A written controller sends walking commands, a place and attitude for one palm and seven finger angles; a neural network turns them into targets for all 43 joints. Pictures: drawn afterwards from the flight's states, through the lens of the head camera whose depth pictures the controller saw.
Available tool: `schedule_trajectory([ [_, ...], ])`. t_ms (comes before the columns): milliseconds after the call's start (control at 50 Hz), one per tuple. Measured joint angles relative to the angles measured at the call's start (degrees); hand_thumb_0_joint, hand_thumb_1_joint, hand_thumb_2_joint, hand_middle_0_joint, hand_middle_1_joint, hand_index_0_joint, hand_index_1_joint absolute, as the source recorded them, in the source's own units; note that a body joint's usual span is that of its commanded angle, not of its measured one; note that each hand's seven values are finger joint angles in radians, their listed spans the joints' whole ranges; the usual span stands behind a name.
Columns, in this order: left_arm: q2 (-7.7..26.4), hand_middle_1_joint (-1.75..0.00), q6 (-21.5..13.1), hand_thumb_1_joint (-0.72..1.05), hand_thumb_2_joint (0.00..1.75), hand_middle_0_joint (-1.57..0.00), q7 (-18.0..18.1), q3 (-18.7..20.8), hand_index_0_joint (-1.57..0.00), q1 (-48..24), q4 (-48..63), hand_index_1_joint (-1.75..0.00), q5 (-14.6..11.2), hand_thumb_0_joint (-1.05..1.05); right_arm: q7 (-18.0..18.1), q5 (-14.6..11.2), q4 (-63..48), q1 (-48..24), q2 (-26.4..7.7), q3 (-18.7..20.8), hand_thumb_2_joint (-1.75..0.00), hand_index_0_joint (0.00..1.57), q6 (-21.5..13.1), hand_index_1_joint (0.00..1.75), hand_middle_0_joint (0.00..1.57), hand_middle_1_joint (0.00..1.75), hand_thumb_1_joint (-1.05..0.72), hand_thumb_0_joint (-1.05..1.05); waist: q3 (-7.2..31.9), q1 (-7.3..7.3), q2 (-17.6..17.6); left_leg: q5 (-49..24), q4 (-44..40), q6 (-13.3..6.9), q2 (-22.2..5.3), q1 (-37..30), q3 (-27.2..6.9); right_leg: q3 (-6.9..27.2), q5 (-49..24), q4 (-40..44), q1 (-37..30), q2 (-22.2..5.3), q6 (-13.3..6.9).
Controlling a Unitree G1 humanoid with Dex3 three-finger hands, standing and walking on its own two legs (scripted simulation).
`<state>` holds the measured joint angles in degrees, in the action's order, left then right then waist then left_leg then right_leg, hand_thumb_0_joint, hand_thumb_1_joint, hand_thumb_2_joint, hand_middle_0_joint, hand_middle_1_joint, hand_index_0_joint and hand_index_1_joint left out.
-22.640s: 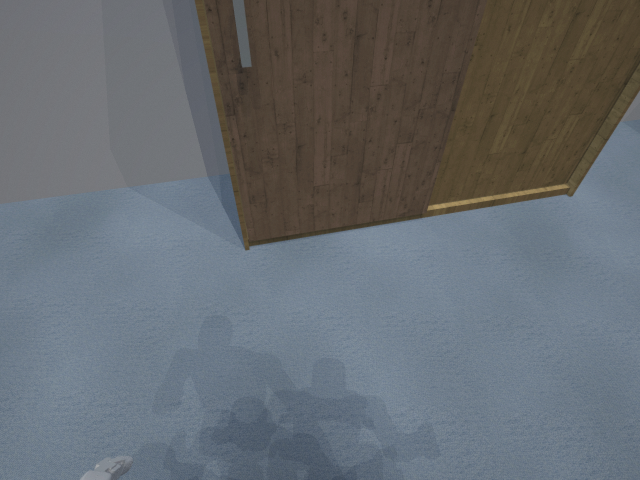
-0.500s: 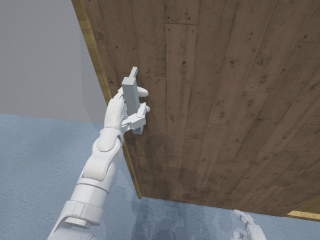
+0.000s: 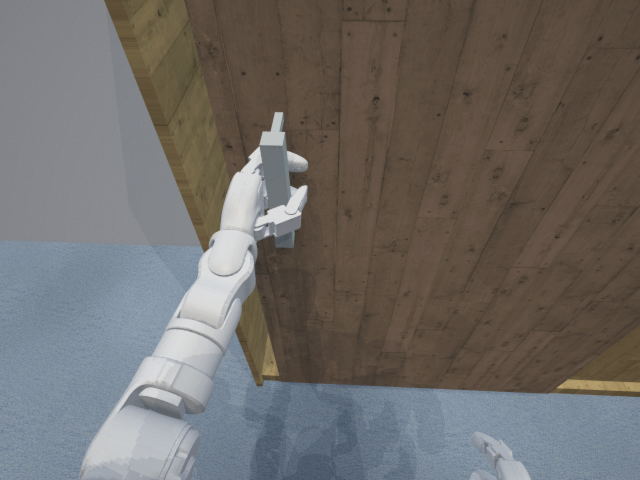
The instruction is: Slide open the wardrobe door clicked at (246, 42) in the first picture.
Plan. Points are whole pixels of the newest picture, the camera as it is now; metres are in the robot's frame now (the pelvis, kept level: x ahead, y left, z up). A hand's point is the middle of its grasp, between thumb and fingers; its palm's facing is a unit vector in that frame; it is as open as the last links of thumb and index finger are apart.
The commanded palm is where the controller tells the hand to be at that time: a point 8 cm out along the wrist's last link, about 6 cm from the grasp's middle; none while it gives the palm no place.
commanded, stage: step sideways, sliding the door along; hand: left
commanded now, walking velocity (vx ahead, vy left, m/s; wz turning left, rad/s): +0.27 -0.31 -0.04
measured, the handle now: (281, 184) +0.45 +0.07 +0.13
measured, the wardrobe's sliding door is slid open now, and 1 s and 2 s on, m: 0.06 0.16 0.48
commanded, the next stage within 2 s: none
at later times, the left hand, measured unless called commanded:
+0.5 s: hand (325, 211) +0.41 +0.01 +0.13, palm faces -0.08 -0.99 -0.10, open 6.1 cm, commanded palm +0.40 +0.04 +0.13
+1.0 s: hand (383, 210) +0.41 -0.06 +0.13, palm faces +0.19 -0.98 -0.05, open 5.9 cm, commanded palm +0.38 -0.08 +0.13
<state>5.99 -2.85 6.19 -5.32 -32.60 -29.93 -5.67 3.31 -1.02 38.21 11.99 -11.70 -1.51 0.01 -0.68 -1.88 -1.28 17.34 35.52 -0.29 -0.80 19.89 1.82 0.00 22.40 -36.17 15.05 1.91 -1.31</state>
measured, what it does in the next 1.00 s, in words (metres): steps to the right: right foot, then right foot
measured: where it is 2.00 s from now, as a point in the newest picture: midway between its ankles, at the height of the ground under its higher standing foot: outside the picture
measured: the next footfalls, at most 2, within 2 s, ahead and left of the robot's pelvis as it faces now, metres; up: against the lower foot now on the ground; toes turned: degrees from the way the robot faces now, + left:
right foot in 0.18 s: +0.05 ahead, -0.14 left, +0.00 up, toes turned -3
right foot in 0.70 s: +0.14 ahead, -0.36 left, +0.00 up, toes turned -6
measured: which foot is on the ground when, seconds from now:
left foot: down 0.00-0.70, up 0.72-0.82, down 0.84-1.00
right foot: down 0.00-0.02, up 0.04-0.16, down 0.18-0.40, up 0.42-0.68, down 0.70-0.84, up 0.86-1.00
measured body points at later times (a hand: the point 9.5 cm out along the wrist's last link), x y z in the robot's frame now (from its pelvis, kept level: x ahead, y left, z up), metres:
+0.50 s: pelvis +0.01 -0.07 +0.00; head +0.06 -0.07 +0.44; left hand +0.40 +0.06 +0.13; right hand +0.16 -0.31 -0.12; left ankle +0.03 +0.07 -0.73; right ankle +0.02 -0.18 -0.67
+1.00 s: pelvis +0.04 -0.24 +0.00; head +0.13 -0.20 +0.44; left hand +0.39 -0.01 +0.13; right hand +0.26 -0.43 -0.10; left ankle +0.04 -0.06 -0.73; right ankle +0.09 -0.40 -0.63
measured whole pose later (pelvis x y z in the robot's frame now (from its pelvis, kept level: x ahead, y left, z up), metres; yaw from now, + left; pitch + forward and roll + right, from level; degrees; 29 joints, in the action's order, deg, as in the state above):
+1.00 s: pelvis +0.04 -0.24 +0.00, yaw +5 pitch -3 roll -4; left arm 10.5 -4.2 7.1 -3.2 -25.2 -5.4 -3.5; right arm 1.4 -2.4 37.0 4.4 -10.7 1.2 -1.4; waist -15.4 7.8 -1.0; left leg 18.7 37.4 5.5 -11.7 15.7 -1.5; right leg -2.4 23.3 -68.8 32.5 -3.0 1.6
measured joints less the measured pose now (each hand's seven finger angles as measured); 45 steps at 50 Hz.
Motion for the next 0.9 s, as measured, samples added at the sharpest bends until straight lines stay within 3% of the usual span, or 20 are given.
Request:
schedule_trajectory([
  [80,2.2,-1.4,-0.69,0.65,0.73,-0.44,-0.41,1.16,-0.35,-0.16,-0.57,-1.4,-1.14,-0.03,2.23,0.26,-0.64,-0.9,0.18,0.71,-0.89,0.2,1.11,0.3,0.2,0.3,-0.9,0.01,-2.07,-0.03,-0.76,1.63,2.27,0.41,-2.15,-1.33,1.76,0.02,5.65,-11.13,4.13,0.83,0.41],
  [120,2.58,-1.4,-0.44,0.65,0.73,-0.44,-0.5,1.84,-0.35,-0.38,-0.78,-1.4,-1.43,-0.03,2.78,0.22,-0.46,-0.92,0.22,0.71,-0.89,0.2,1.74,0.3,0.2,0.3,-0.9,0.01,-3.34,0.05,-1.79,1.91,2.79,0.97,-3.45,-2.21,1.49,-0.11,7.76,-12.36,5.01,0.87,0.1],
  [160,2.67,-1.4,-0.25,0.65,0.74,-0.44,-0.79,2.31,-0.35,-0.99,-1.19,-1.4,-1.39,-0.03,3.07,-0.05,-0.16,-0.45,0.22,0.4,-0.89,0.2,2.31,0.3,0.2,0.3,-0.9,0.01,-4.44,0.44,-2.64,2.63,4.3,1.87,-4.81,-2.57,0.58,-0.7,5.13,-6.25,3.27,0.25,-0.3],
  [200,2.67,-1.4,-0.01,0.64,0.76,-0.45,-1.09,2.78,-0.34,-1.61,-1.22,-1.4,-0.73,-0.04,3.28,-0.56,0.62,-0.05,0.34,-0.11,-0.89,0.2,2.65,0.3,0.2,0.3,-0.9,0.01,-5.06,0.71,-2.54,5.43,8.76,1.43,-5.53,-1.58,-0.63,-2.49,-4.68,-2.46,1.78,-0.02,-0.47],
  [240,1.56,-1.4,-0.04,0.65,0.79,-0.45,-0.93,3.11,-0.32,-1.93,-1.31,-1.4,0.29,-0.04,3.6,-0.67,2.34,-0.18,0.15,-0.02,-0.89,0.2,2.64,0.3,0.2,0.3,-0.9,0.01,-5.72,0.04,-2.35,10.8,18.84,0.62,-4.0,1.58,-2.75,-4.38,-4.27,-3.1,0.95,0.01,-1.38],
  [300,-0.14,-1.4,-0.37,0.66,0.81,-0.45,-1.21,2.76,-0.32,-1.45,-0.43,-1.4,1.37,-0.03,3.55,-0.16,4.17,-0.13,-0.55,0.6,-0.89,0.2,2.06,0.3,0.2,0.3,-0.9,0.01,-6.37,0.98,-1.07,11.74,26.7,0.59,-2.09,4.32,-1.22,-4.89,-3.36,-0.33,-0.84,-0.64,-2.2],
  [340,-0.65,-1.4,-1.1,0.65,0.81,-0.45,-1.55,2.11,-0.33,-0.8,0.86,-1.4,1.91,-0.02,3.67,0.43,4.2,-0.04,-0.94,0.8,-0.89,0.2,1.64,0.3,0.2,0.3,-0.9,0.01,-6.9,1.88,0.21,9.75,20.95,0.6,-1.95,2.98,1.52,-4.58,-4.12,1.24,-1.43,-1.29,-2.12],
  [380,-0.59,-1.4,-1.95,0.64,0.82,-0.45,-1.89,1.27,-0.34,-0.08,2.53,-1.4,2.03,-0.03,3.9,0.92,3.58,0.01,-1.24,0.7,-0.89,0.2,1.02,0.3,0.2,0.3,-0.9,0.01,-6.9,2.33,1.47,3.46,8.43,0.6,-2.34,-0.67,4.45,-4.54,-3.56,0.17,-0.64,-1.78,-2.03],
  [400,-0.43,-1.4,-2.33,0.63,0.83,-0.45,-2.01,0.98,-0.34,0.42,3.77,-1.4,1.78,-0.03,3.88,1.11,2.7,0.14,-1.88,0.71,-0.89,0.2,0.57,0.3,0.2,0.3,-0.9,0.01,-6.28,2.69,0.83,-0.09,1.37,-0.08,-3.46,-3.05,4.27,-4.74,-2.74,-3.18,1.52,-1.02,-1.73],
  [460,2.64,-1.4,-3.66,0.62,0.84,-0.45,-2.19,1.2,-0.34,1.23,6.84,-1.4,0.93,-0.05,3.35,0.64,2.9,-3.74,-0.33,1.57,-0.89,0.2,0.21,0.3,0.2,0.3,-0.9,0.01,-9.39,3.7,2.54,0.97,2.45,1.45,-4.44,-4.48,5.63,-0.7,2.27,-22.19,8.78,-0.49,-0.14],
  [500,4.04,-1.4,-3.42,0.63,0.85,-0.45,-2.26,2.01,-0.33,2.63,8.6,-1.4,0.72,-0.05,2.74,0.54,2.48,-5.39,0.93,1.32,-0.89,0.2,0.41,0.3,0.2,0.3,-0.9,0.01,-10.51,3.96,2.01,0.8,1.63,2.54,-6.34,-5.84,5.59,-0.36,3.96,-27.0,12.02,-0.97,0.78],
  [580,5.55,-1.4,-2.91,0.62,0.85,-0.45,-2.88,3.28,-0.34,3.76,9.75,-1.4,1.45,-0.06,2.08,0.01,0.98,-6.12,2.81,0.56,-0.89,0.2,0.49,0.3,0.2,0.3,-0.9,0.01,-11.45,4.75,-0.76,-1.26,-1.63,5.16,-10.91,-7.29,2.79,-0.78,-0.35,-18.76,13.8,-4.62,1.84],
  [680,6.99,-1.4,-0.94,0.59,0.86,-0.45,-2.34,4.51,-0.38,3.7,10.13,-1.4,1.16,-0.07,1.88,-1.51,-1.35,-3.95,3.82,-0.5,-0.89,0.2,0.26,0.3,0.2,0.3,-0.9,0.01,-9.99,7.52,-2.39,0.68,1.3,7.07,-15.53,-5.91,-1.53,-2.99,-7.99,-2.72,6.41,-7.42,3.11],
  [720,6.81,-1.4,-0.04,0.6,0.86,-0.45,-0.59,5.27,-0.4,3.23,11.11,-1.4,1.21,-0.07,1.8,-2.17,-1.1,-4.14,3.39,-1.03,-0.89,0.2,-0.15,0.3,0.21,0.3,-0.9,0.01,-8.68,8.1,-1.36,6.07,8.11,5.09,-14.93,-2.1,-4.14,-3.47,-11.09,-1.3,5.39,-8.07,4.7],
  [760,4.62,-1.4,1.14,0.6,0.85,-0.45,1.54,6.09,-0.41,3.15,13.02,-1.4,1.23,-0.05,2.12,-1.81,0.68,-6.43,1.15,-0.31,-0.89,0.2,-0.77,0.3,0.21,0.3,-0.9,0.01,-9.4,7.28,-2.38,14.05,18.97,3.22,-11.24,2.48,-6.21,-5.27,-8.31,-5.08,6.65,-8.57,5.49],
  [780,3.77,-1.4,1.8,0.61,0.84,-0.45,2.41,5.87,-0.42,3.51,14.62,-1.4,1.33,-0.04,2.26,-1.71,1.47,-7.4,0.03,0.28,-0.89,0.2,-1.17,0.3,0.21,0.3,-0.9,0.01,-9.83,7.0,-2.62,15.76,22.41,2.69,-9.13,3.83,-5.3,-5.91,-7.45,-5.29,6.68,-8.96,5.38],
  [820,3.1,-1.4,2.66,0.65,0.84,-0.45,3.33,4.83,-0.41,4.33,18.16,-1.4,1.29,-0.03,2.26,-1.64,2.19,-8.82,-1.61,1.34,-0.89,0.2,-1.85,0.3,0.2,0.3,-0.9,0.01,-10.74,6.42,-2.03,13.39,18.65,2.01,-5.66,2.95,-1.22,-6.55,-7.0,-5.57,6.93,-9.76,4.65],
  [840,2.86,-1.4,2.78,0.66,0.84,-0.45,3.37,4.49,-0.39,4.66,19.63,-1.4,0.82,-0.02,2.12,-1.56,1.57,-8.86,-2.4,1.75,-0.89,0.2,-1.92,0.3,0.2,0.3,-0.9,0.01,-10.56,6.26,-2.24,5.46,11.95,1.2,-5.18,1.2,-0.21,-6.82,-7.15,-7.78,8.42,-9.4,3.98],
  [860,3.07,-1.4,2.44,0.66,0.83,-0.45,3.31,4.13,-0.36,4.54,20.85,-1.4,0.52,-0.02,1.95,-1.34,0.96,-9.24,-2.5,2.48,-0.89,0.2,-1.89,0.3,0.2,0.3,-0.9,0.01,-11.56,6.5,-2.05,1.31,11.14,1.3,-5.62,0.97,-0.57,-5.93,-3.19,-12.87,10.25,-8.4,3.77],
  [900,3.87,-1.4,0.56,0.67,0.82,-0.45,2.76,3.66,-0.34,4.54,21.87,-1.4,1.08,-0.01,0.76,-1.4,0.29,-9.83,-1.54,3.18,-0.89,0.2,-1.29,0.3,0.2,0.3,-0.9,0.01,-14.19,7.8,-0.56,3.54,11.53,2.53,-6.87,-0.65,-0.46,-3.03,2.75,-24.93,13.61,-6.02,2.95],
])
